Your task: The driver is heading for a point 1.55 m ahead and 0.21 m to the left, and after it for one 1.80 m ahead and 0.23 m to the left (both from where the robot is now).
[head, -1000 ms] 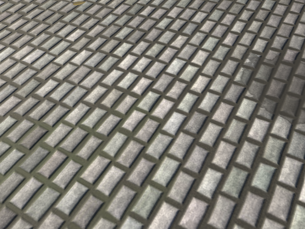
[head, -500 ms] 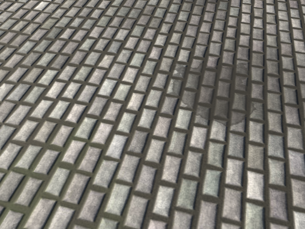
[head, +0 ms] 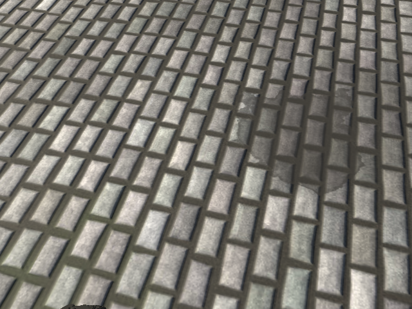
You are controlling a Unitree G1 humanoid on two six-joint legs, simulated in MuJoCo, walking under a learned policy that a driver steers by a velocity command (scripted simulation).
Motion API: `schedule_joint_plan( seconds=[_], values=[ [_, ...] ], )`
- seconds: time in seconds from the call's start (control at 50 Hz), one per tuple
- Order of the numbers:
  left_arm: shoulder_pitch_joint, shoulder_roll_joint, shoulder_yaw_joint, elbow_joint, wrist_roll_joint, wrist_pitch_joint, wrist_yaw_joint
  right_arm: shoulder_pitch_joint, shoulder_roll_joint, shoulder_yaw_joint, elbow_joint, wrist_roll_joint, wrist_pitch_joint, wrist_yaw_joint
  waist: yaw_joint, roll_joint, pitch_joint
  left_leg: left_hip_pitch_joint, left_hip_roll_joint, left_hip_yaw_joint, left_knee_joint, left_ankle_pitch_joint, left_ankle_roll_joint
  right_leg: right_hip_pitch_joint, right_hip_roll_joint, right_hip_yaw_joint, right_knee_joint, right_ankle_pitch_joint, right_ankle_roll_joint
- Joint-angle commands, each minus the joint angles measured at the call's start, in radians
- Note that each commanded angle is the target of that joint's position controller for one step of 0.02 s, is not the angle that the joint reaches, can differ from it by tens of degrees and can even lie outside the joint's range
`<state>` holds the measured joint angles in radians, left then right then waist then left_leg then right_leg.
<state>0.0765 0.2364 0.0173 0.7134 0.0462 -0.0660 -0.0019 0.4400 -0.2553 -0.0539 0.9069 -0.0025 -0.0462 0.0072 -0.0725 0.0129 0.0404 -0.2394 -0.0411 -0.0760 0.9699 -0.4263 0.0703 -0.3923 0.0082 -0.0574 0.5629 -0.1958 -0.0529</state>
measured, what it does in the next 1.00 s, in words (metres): walks ahead: left foot, then right foot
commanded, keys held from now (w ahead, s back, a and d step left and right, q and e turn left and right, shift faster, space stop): w+q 0.40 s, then q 0.14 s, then no key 0.02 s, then e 0.44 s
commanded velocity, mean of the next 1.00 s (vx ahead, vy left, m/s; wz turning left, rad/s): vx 0.31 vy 0.00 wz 0.26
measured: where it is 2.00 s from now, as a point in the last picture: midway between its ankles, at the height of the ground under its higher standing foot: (185, 257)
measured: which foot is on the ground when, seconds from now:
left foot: up 0.00-0.42, down 0.44-1.00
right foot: down 0.00-0.46, up 0.48-0.98, down 1.00-1.00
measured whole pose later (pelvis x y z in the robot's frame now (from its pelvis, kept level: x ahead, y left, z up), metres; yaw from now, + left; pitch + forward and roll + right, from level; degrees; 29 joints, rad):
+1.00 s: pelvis +0.39 +0.07 +0.00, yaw +14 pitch +0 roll +1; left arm 0.24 0.22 0.03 0.82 0.02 0.02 0.00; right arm 0.23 -0.25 -0.04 0.87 -0.02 0.00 -0.04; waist 0.00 0.01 0.05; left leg -0.15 -0.06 0.14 0.51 -0.36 0.08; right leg -0.30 0.01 -0.05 0.59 -0.28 -0.06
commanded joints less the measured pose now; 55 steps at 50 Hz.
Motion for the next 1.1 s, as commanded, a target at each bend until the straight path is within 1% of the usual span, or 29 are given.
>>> schedule_joint_plan(
  seconds=[0.02,0.06,0.12,0.22,0.32,0.38,0.4,0.42,0.44,0.46,0.48,0.5,0.52,0.54,0.56,0.6,0.64,0.7,0.76,0.86,0.92,0.96,0.98,1.0,1.02,1.04,1.06,1.08,1.1],
  values=[
    [0.16,0.101,0.039,0.003,-0.01,-0.007,0.007,-0.038,-0.076,-0.022,-0.08,-0.014,0.0,0.013,0.092,-0.101,-0.035,-0.378,0.094,-0.002,0.19,0.1,0.014,0.326,-0.318,0.386,-0.368,-0.169,-0.091],
    [0.176,0.084,0.034,0.027,-0.015,-0.024,0.01,-0.047,-0.066,-0.024,-0.078,-0.031,0.023,0.027,0.07,-0.123,-0.013,-0.35,0.109,0.014,0.175,0.13,-0.002,0.275,-0.273,0.243,-0.386,0.025,-0.079],
    [0.222,0.094,0.041,0.058,-0.028,-0.047,0.007,-0.127,-0.049,-0.021,-0.111,-0.033,0.039,0.043,0.063,-0.101,-0.008,-0.42,0.115,0.025,0.165,0.203,-0.014,0.302,-0.272,0.137,-0.403,0.209,-0.091],
    [0.268,0.087,0.041,0.099,-0.027,-0.046,0.007,-0.312,-0.029,-0.005,-0.179,-0.032,0.037,0.066,0.081,-0.086,0.032,-0.474,0.115,0.076,-0.036,0.378,-0.031,0.319,-0.238,-0.031,-0.413,0.333,-0.085],
    [0.336,0.135,0.051,0.143,-0.027,-0.035,0.018,-0.47,-0.028,0.013,-0.242,-0.036,0.034,0.081,0.117,-0.079,0.063,-0.383,0.09,0.177,-0.289,0.391,0.013,0.395,-0.262,-0.119,-0.388,0.451,-0.066],
    [0.355,0.171,0.057,0.165,-0.024,-0.015,0.029,-0.441,-0.051,0.005,-0.245,-0.043,0.036,0.068,0.091,-0.103,0.014,-0.276,0.012,0.234,-0.342,0.253,0.07,0.49,-0.274,-0.172,-0.223,0.846,-0.05],
    [0.357,0.189,0.061,0.17,-0.022,-0.004,0.032,-0.378,-0.067,-0.003,-0.229,-0.043,0.034,0.061,0.061,-0.113,-0.029,-0.198,-0.026,0.243,-0.355,0.197,0.095,0.505,-0.277,-0.183,-0.104,0.965,-0.05],
    [0.353,0.2,0.063,0.169,-0.024,0.006,0.034,-0.262,-0.088,-0.015,-0.195,-0.049,0.024,0.052,0.015,-0.106,-0.09,-0.066,-0.06,0.232,-0.403,0.194,0.12,0.473,-0.272,-0.188,0.079,0.97,-0.043],
    [0.337,0.2,0.062,0.155,-0.029,0.01,0.033,-0.097,-0.127,-0.036,-0.143,-0.063,0.014,0.035,-0.063,-0.057,-0.178,0.168,-0.041,0.167,-0.485,0.262,0.156,0.332,-0.246,-0.202,0.344,0.77,-0.01],
    [0.383,0.093,0.04,0.105,-0.036,0.005,0.022,-0.064,-0.235,-0.063,-0.141,-0.065,0.014,0.018,-0.015,0.126,-0.285,0.478,0.255,-0.2,-0.456,0.431,0.238,-0.02,-0.144,-0.192,0.679,-0.042,0.041],
    [0.352,0.133,0.049,0.046,-0.045,0.006,0.018,-0.055,-0.303,-0.082,-0.176,-0.025,0.024,0.012,-0.022,0.171,-0.408,0.609,0.446,-0.642,-0.553,0.756,0.394,-0.251,0.028,-0.032,0.944,-0.426,0.083],
    [0.245,0.151,0.052,0.036,-0.037,0.006,0.02,-0.068,-0.268,-0.078,-0.167,-0.004,0.033,0.0,-0.03,0.008,-0.307,0.533,0.397,-0.441,-0.559,0.927,0.354,-0.314,-0.05,0.079,0.923,-0.299,0.079],
    [0.222,0.127,0.041,0.028,-0.047,-0.001,0.021,-0.128,-0.216,-0.064,-0.161,0.005,0.031,-0.007,0.005,0.003,-0.184,0.386,0.359,-0.314,-0.566,1.035,0.321,-0.297,-0.079,0.072,0.85,-0.222,0.076],
    [0.231,0.122,0.041,0.045,-0.037,0.003,0.023,-0.178,-0.167,-0.052,-0.162,0.005,0.03,-0.009,0.053,-0.038,-0.102,0.261,0.288,-0.228,-0.591,1.024,0.26,-0.252,-0.105,0.076,0.759,-0.2,0.078],
    [0.252,0.122,0.042,0.051,-0.018,0.02,0.021,-0.217,-0.134,-0.04,-0.167,0.011,0.028,-0.012,0.089,-0.031,-0.075,0.171,0.244,-0.174,-0.615,1.018,0.231,-0.197,-0.114,0.079,0.705,-0.191,0.086],
    [0.325,0.104,0.041,0.082,-0.009,0.056,0.013,-0.236,-0.104,-0.023,-0.168,0.002,0.013,-0.006,0.126,-0.017,-0.11,0.09,0.219,-0.097,-0.64,1.092,0.199,-0.088,-0.101,0.06,0.639,-0.165,0.092],
    [0.342,0.077,0.036,0.098,-0.019,0.068,0.007,-0.219,-0.11,-0.018,-0.147,-0.01,-0.002,-0.003,0.134,-0.001,-0.131,0.064,0.204,-0.036,-0.662,1.14,0.18,-0.053,-0.089,0.048,0.571,-0.107,0.09],
    [0.293,0.067,0.032,0.108,-0.025,0.075,0.003,-0.198,-0.084,0.002,-0.11,-0.017,-0.008,-0.008,0.115,0.041,-0.109,0.073,0.182,0.037,-0.687,1.084,0.118,-0.044,-0.084,0.054,0.425,-0.013,0.076],
    [0.214,0.07,0.029,0.1,-0.033,0.08,0.004,-0.185,-0.087,0.01,-0.086,-0.022,-0.005,-0.019,0.082,0.067,-0.079,0.103,0.196,0.075,-0.699,1.003,0.088,-0.037,-0.067,0.07,0.291,0.042,0.06],
    [0.15,0.088,0.035,0.073,-0.02,0.083,0.004,-0.158,-0.114,0.0,-0.066,-0.021,0.02,-0.041,0.052,0.065,-0.047,0.202,0.269,0.061,-0.633,0.946,0.14,-0.068,-0.043,0.041,0.21,-0.081,0.036],
    [0.152,0.077,0.036,0.061,-0.024,0.086,0.004,-0.151,-0.13,-0.011,-0.061,-0.019,0.038,-0.05,0.045,0.061,-0.028,0.236,0.306,0.033,-0.567,0.929,0.16,-0.063,-0.027,0.018,0.149,-0.197,0.012],
    [0.172,0.066,0.037,0.058,-0.029,0.082,0.005,-0.158,-0.142,-0.019,-0.061,-0.016,0.046,-0.056,0.057,0.055,-0.031,0.239,0.305,0.033,-0.496,0.921,0.142,-0.011,-0.011,0.002,0.052,-0.195,-0.01],
    [0.201,0.066,0.038,0.059,-0.029,0.074,0.006,-0.166,-0.15,-0.024,-0.06,-0.013,0.049,-0.059,0.085,0.034,-0.044,0.212,0.282,0.061,-0.425,0.902,0.107,0.064,-0.004,0.009,-0.058,-0.095,-0.025],
    [0.247,0.108,0.051,0.065,-0.025,0.064,0.009,-0.172,-0.15,-0.027,-0.071,-0.012,0.046,-0.06,0.11,-0.023,-0.087,0.139,0.223,0.109,-0.287,0.811,0.054,0.186,-0.046,0.104,-0.136,0.13,-0.058],
    [0.284,0.251,0.088,0.053,-0.018,0.056,0.014,-0.182,-0.103,-0.016,-0.125,-0.002,0.042,-0.055,0.101,-0.211,-0.126,-0.105,0.061,0.206,-0.031,0.378,-0.026,0.342,-0.29,0.438,-0.141,0.658,-0.191],
    [0.36,0.243,0.092,0.077,-0.047,0.065,0.01,-0.245,-0.074,-0.008,-0.145,-0.013,0.063,-0.056,0.151,-0.251,-0.173,-0.239,-0.055,0.126,0.143,-0.242,-0.052,0.377,-0.407,0.575,-0.183,0.903,-0.331],
    [0.349,0.227,0.09,0.079,-0.053,0.07,0.008,-0.231,-0.073,-0.006,-0.137,-0.025,0.073,-0.05,0.126,-0.125,-0.139,-0.265,-0.008,0.051,0.238,-0.219,-0.064,0.347,-0.377,0.497,-0.189,0.804,-0.342],
    [0.27,0.194,0.084,0.065,-0.048,0.079,0.013,-0.245,-0.071,-0.006,-0.131,-0.019,0.075,-0.045,0.103,-0.072,-0.065,-0.296,0.016,0.036,0.245,-0.137,-0.075,0.284,-0.31,0.428,-0.209,0.656,-0.305],
    [0.198,0.165,0.075,0.048,-0.045,0.091,0.02,-0.256,-0.086,-0.012,-0.134,-0.014,0.074,-0.045,0.074,-0.059,-0.016,-0.311,0.035,0.032,0.191,-0.068,-0.084,0.238,-0.244,0.375,-0.228,0.539,-0.248]
  ],
)
Velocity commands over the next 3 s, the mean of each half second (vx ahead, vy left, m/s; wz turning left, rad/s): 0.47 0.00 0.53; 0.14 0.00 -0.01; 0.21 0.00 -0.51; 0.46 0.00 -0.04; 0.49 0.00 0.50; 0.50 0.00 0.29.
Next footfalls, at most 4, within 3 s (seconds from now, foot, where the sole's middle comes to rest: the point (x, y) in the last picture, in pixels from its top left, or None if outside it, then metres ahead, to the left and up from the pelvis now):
0.44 left None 0.36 0.13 -0.77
1.00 right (212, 307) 0.46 0.00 -0.77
1.48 left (145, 291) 0.53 0.20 -0.77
1.92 right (217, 218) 0.77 -0.05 -0.77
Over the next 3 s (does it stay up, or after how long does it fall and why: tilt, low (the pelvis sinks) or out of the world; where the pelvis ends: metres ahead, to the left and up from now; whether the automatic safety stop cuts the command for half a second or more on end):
stays up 1.22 0.15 -0.01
